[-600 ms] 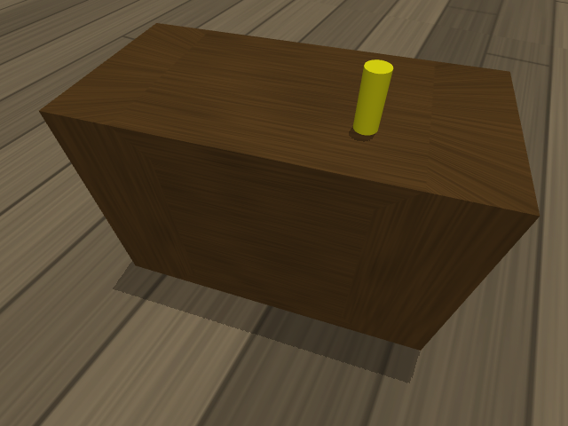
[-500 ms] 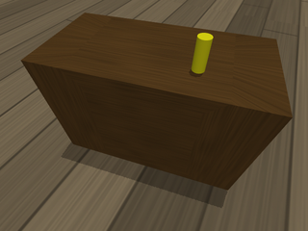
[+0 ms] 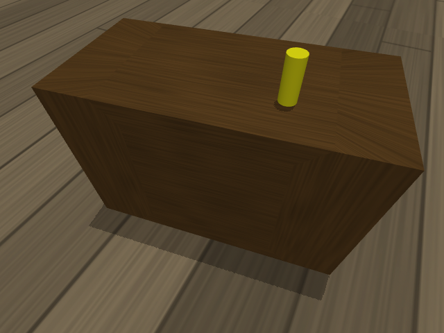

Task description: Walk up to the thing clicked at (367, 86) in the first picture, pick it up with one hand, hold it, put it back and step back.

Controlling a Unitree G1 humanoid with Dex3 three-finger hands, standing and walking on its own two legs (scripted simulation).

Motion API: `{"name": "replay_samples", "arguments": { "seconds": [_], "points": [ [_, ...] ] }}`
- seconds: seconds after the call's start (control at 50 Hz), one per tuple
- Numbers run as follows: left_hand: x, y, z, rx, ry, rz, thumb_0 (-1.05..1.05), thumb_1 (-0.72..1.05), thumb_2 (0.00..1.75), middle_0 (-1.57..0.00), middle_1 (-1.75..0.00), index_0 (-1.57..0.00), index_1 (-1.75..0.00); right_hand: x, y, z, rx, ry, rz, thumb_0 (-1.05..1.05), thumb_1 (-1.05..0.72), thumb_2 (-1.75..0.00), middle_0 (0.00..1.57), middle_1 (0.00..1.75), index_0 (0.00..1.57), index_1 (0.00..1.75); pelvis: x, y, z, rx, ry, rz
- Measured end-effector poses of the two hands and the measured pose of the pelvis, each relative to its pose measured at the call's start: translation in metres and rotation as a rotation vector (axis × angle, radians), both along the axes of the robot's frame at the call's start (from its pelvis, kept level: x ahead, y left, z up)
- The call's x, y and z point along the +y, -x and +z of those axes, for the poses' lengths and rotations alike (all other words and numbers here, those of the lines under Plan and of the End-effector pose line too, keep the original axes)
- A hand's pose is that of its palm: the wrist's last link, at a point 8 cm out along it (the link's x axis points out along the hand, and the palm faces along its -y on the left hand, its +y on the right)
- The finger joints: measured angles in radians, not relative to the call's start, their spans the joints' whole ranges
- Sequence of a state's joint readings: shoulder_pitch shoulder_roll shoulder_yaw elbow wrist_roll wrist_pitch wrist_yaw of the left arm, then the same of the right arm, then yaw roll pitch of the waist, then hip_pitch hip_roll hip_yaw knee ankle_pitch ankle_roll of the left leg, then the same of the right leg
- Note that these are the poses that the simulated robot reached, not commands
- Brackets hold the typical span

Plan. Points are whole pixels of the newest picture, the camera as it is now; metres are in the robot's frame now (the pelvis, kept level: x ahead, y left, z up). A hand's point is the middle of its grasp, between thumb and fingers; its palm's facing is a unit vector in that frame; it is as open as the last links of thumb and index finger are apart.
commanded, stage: stand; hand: right
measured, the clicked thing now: (292, 78) +0.75 -0.19 +0.04
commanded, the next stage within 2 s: walk up in 0.52 s
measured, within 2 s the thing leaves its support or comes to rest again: neither
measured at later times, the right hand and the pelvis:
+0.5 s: hand out of the picture +0.08 -0.25 -0.16, palm faces -0.04 +0.94 -0.34, open 7.3 cm; pelvis +0.01 +0.00 +0.00, yaw +0 degrees
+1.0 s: hand out of the picture +0.12 -0.17 -0.15, palm faces +0.11 +0.92 -0.38, open 7.3 cm; pelvis +0.11 +0.11 -0.02, yaw -7 degrees
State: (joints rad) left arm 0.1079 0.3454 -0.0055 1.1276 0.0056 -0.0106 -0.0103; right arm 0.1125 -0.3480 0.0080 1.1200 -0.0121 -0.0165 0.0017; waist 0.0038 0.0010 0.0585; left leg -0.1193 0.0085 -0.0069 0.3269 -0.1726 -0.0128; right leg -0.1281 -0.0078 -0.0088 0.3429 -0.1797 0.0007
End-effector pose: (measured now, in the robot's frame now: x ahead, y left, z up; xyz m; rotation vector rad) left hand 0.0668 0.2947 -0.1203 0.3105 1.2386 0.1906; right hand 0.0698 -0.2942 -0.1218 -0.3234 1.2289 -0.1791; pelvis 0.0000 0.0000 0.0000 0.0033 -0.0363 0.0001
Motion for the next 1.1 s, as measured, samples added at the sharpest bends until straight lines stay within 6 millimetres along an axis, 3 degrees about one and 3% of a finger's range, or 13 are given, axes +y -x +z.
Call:
{"name": "replay_samples", "arguments": {
  "seconds": [0.56, 0.66, 0.78, 0.84, 0.9, 1.0, 1.1],
  "points": [
    [0.003, -0.008, 0.001, -0.017, 0.0, -0.003, 0.01, 0.91, 0.9, -0.2, -0.3, -0.2, -0.3, -0.002, -0.01, 0.001, -0.009, 0.0, 0.009, 0.01, -0.91, -0.9, 0.21, 0.3, 0.21, 0.3, 0.002, -0.008, -0.001, 0.004, 0.0, -0.006],
    [0.028, 0.005, 0.008, -0.003, -0.041, -0.004, 0.0, 0.9, 0.9, -0.21, -0.3, -0.21, -0.3, -0.009, -0.02, 0.004, -0.035, 0.026, 0.004, 0.01, -0.91, -0.9, 0.21, 0.3, 0.21, 0.3, 0.018, -0.02, -0.005, 0.009, 0.014, -0.04],
    [0.084, 0.009, 0.009, 0.067, -0.091, 0.004, 0.01, 0.9, 0.9, -0.21, -0.3, -0.21, -0.3, 0.006, -0.039, 0.01, -0.035, 0.061, -0.003, 0.01, -0.91, -0.9, 0.2, 0.3, 0.21, 0.3, 0.053, -0.046, -0.011, -0.006, 0.036, -0.059],
    [0.117, -0.008, -0.003, 0.094, -0.104, -0.016, 0.01, 0.9, 0.9, -0.21, -0.3, -0.21, -0.3, 0.025, -0.052, 0.009, -0.058, 0.083, -0.02, 0.01, -0.91, -0.9, 0.2, 0.3, 0.21, 0.3, 0.076, -0.064, -0.022, -0.01, 0.036, -0.066],
    [0.14, -0.041, -0.016, 0.104, -0.122, -0.066, 0.01, 0.9, 0.9, -0.2, -0.3, -0.2, -0.3, 0.046, -0.052, 0.007, -0.095, 0.094, -0.067, 0.01, -0.91, -0.9, 0.2, 0.3, 0.21, 0.3, 0.094, -0.079, -0.031, -0.023, 0.007, -0.106],
    [0.142, -0.116, -0.004, 0.007, -0.086, -0.145, 0.01, 0.91, 0.9, -0.2, -0.3, -0.2, -0.3, 0.079, -0.041, 0.012, -0.046, 0.05, -0.147, 0.01, -0.91, -0.9, 0.21, 0.3, 0.21, 0.3, 0.107, -0.109, -0.017, -0.019, 0.018, -0.122],
    [0.137, -0.181, 0.012, -0.058, -0.066, -0.217, 0.01, 0.91, 0.9, -0.2, -0.3, -0.2, -0.3, 0.097, -0.044, 0.009, -0.018, 0.017, -0.181, 0.01, -0.91, -0.9, 0.21, 0.3, 0.21, 0.3, 0.115, -0.143, -0.01, -0.012, 0.001, -0.143]
  ]
}}
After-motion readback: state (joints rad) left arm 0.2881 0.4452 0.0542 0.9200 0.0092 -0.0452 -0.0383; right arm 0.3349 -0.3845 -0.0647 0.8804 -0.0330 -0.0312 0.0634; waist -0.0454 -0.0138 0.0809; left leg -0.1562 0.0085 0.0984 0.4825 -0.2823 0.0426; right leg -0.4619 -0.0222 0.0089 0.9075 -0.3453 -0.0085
